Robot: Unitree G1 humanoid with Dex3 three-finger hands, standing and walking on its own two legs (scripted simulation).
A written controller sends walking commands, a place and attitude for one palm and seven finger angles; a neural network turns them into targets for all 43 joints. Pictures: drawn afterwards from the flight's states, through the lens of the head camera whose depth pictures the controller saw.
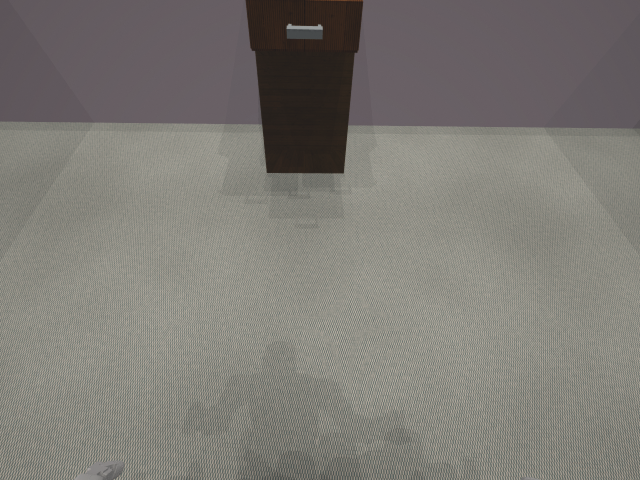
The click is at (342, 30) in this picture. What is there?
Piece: drawer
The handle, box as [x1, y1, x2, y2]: [286, 24, 322, 38]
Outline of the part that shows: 286,29 287,38 322,38 322,26 320,24 318,24 317,26 292,26 291,24 288,24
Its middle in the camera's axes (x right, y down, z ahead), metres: -0.05 -0.63 +1.16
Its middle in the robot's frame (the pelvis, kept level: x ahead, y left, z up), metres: +1.29 +0.12 +0.04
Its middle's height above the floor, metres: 0.80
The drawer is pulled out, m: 0.30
